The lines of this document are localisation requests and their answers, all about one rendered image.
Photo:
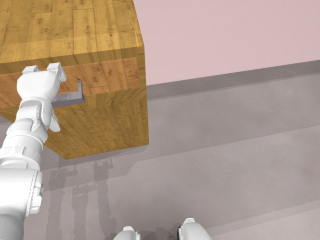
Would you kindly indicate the right robot shin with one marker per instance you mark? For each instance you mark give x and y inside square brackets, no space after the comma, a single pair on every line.
[188,220]

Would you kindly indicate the left robot thigh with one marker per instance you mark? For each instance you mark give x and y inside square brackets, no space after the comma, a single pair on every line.
[128,235]

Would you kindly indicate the robot left forearm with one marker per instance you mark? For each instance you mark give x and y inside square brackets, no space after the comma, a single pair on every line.
[25,138]

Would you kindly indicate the cabinet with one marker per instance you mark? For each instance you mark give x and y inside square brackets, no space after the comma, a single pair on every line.
[75,32]

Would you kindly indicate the handle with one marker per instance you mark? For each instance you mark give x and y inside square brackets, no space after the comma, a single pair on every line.
[70,98]

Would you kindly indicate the drawer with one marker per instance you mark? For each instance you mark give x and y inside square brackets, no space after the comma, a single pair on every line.
[97,77]

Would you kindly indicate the left robot upper arm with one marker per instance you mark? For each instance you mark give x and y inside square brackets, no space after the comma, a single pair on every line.
[21,192]

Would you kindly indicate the robot left hand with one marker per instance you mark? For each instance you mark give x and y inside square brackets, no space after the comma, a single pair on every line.
[42,84]

